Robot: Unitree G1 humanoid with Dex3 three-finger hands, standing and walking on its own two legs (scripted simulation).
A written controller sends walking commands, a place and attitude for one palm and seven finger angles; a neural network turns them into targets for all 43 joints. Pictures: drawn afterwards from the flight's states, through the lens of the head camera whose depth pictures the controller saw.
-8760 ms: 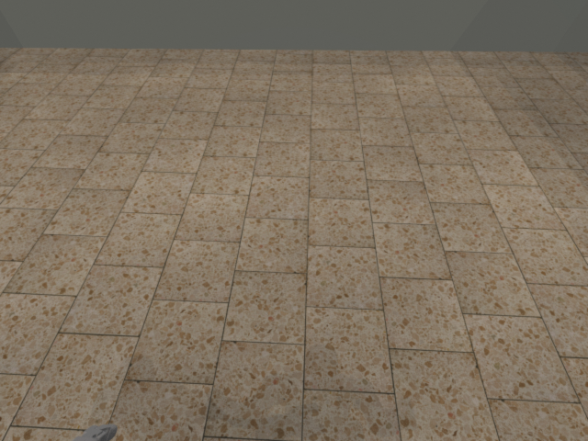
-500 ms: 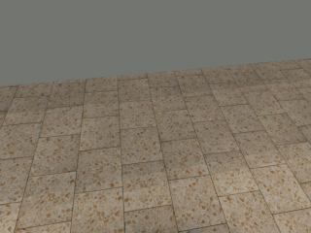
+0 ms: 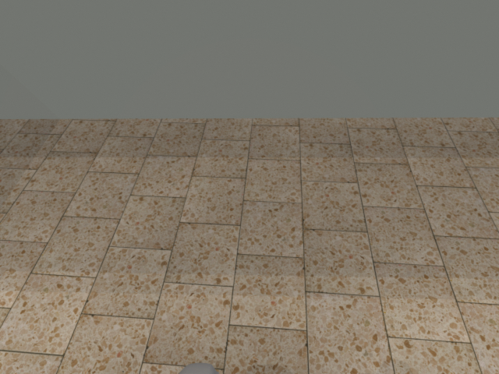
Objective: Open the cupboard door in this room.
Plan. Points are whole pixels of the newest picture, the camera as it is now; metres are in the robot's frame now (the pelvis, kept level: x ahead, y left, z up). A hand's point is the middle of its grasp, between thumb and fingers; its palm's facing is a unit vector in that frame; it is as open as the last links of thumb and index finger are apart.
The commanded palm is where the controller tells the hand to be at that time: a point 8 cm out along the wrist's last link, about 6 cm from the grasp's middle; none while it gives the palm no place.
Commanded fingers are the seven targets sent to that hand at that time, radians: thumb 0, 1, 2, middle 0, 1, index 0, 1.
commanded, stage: turn or walk to find it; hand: left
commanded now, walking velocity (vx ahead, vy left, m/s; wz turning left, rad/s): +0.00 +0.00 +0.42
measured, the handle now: out of the picture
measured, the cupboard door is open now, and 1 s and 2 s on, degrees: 0 0 0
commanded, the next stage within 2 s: none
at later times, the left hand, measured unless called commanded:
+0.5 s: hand out of the picture +0.03 +0.25 -0.16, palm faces +0.23 -0.94 -0.25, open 7.4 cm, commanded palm none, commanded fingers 0.00 0.90 0.90 -0.20 -0.30 -0.20 -0.30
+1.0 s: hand out of the picture -0.11 +0.19 -0.17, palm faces +0.46 -0.85 -0.24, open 7.4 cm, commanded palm none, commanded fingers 0.00 0.90 0.90 -0.20 -0.30 -0.20 -0.30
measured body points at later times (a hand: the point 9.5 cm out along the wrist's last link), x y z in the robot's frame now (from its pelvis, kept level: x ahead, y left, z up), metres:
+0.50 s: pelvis -0.02 +0.03 +0.00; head +0.00 +0.03 +0.45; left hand +0.02 +0.30 -0.14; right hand +0.10 -0.20 -0.14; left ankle -0.02 +0.14 -0.74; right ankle +0.00 -0.11 -0.70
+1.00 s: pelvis -0.05 +0.00 +0.00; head -0.02 +0.01 +0.44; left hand -0.13 +0.23 -0.15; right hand +0.11 -0.22 -0.15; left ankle -0.13 +0.12 -0.71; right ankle +0.00 -0.10 -0.74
